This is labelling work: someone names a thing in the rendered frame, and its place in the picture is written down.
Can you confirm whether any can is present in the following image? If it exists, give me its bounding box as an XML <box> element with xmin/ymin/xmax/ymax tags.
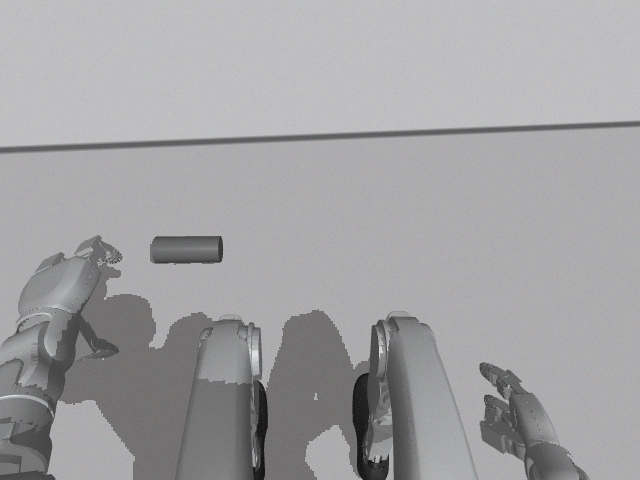
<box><xmin>152</xmin><ymin>236</ymin><xmax>223</xmax><ymax>263</ymax></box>

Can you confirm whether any right robot foot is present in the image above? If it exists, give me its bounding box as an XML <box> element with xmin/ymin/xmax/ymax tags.
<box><xmin>353</xmin><ymin>373</ymin><xmax>389</xmax><ymax>480</ymax></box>

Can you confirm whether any left robot arm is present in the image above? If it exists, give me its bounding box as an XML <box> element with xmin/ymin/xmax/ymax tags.
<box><xmin>0</xmin><ymin>308</ymin><xmax>80</xmax><ymax>480</ymax></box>

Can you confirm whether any right robot arm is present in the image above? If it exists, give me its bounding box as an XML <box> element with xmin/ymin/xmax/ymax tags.
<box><xmin>524</xmin><ymin>443</ymin><xmax>590</xmax><ymax>480</ymax></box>

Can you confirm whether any right robot hand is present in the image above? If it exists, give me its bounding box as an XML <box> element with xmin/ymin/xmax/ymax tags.
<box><xmin>479</xmin><ymin>362</ymin><xmax>560</xmax><ymax>462</ymax></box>

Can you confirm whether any left robot hand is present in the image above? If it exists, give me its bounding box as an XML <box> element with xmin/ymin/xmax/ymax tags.
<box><xmin>18</xmin><ymin>235</ymin><xmax>123</xmax><ymax>362</ymax></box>

